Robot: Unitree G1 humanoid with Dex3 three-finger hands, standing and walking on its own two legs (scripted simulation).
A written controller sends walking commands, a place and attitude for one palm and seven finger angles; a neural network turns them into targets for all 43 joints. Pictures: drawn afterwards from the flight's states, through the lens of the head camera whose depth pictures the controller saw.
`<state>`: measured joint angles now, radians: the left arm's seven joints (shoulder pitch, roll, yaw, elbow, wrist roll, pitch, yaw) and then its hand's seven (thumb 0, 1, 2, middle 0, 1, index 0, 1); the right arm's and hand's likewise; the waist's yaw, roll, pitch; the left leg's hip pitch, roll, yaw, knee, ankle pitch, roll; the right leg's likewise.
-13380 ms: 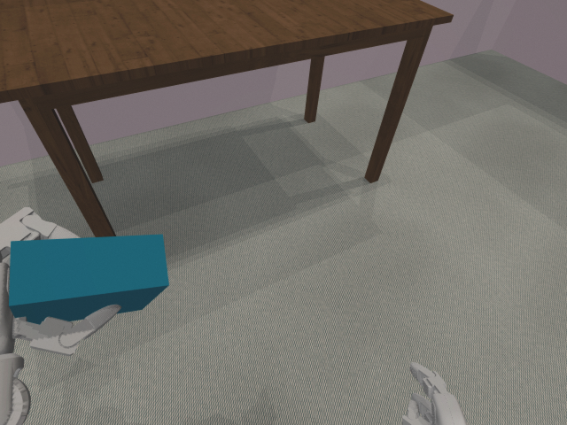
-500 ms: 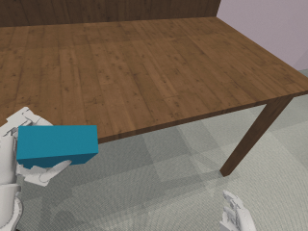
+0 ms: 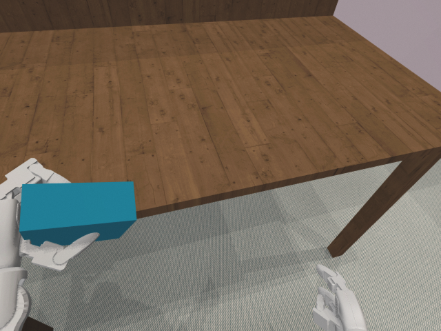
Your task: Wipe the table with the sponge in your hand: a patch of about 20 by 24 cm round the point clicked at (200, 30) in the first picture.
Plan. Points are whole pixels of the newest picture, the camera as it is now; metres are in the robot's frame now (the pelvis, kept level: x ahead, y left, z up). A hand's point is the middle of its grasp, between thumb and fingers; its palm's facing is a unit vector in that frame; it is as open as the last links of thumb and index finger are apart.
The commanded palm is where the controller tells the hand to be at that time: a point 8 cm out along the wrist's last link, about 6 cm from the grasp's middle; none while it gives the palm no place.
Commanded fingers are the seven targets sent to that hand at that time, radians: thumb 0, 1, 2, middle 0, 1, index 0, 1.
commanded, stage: come to a stop and stand still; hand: left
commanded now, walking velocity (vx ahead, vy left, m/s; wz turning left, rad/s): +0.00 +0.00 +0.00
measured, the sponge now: (96, 215) +0.24 +0.21 +0.13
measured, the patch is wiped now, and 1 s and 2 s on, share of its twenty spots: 0.00 0.00 0.00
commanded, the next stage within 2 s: look again from close up in 0.36 s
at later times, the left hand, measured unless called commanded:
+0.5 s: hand (63, 209) +0.23 +0.25 +0.15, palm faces +0.40 -0.85 -0.35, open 9.6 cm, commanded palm +0.17 +0.28 +0.17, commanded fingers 0.00 0.10 1.30 -1.20 -1.60 -1.20 -1.60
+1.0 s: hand (41, 172) +0.25 +0.27 +0.19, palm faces +0.44 -0.80 -0.40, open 9.6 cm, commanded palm +0.18 +0.28 +0.19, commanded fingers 0.00 0.10 1.30 -1.20 -1.60 -1.20 -1.60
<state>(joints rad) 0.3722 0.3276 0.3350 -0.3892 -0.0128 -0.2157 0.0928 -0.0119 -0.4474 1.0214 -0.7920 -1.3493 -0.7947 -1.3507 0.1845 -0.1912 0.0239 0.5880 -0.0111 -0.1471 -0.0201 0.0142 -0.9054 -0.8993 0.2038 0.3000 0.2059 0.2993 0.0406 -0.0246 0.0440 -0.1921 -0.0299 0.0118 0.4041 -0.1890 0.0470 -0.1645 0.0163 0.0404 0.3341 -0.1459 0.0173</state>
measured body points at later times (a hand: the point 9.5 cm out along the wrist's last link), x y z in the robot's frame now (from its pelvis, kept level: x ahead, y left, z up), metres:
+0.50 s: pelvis +0.02 +0.00 +0.00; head +0.03 +0.01 +0.45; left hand +0.20 +0.29 +0.17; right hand +0.20 -0.22 -0.08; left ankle +0.02 +0.08 -0.75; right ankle +0.02 -0.13 -0.75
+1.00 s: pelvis +0.01 -0.01 -0.01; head +0.00 -0.01 +0.44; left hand +0.23 +0.31 +0.22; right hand +0.19 -0.21 -0.09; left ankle +0.02 +0.08 -0.75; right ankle +0.02 -0.13 -0.75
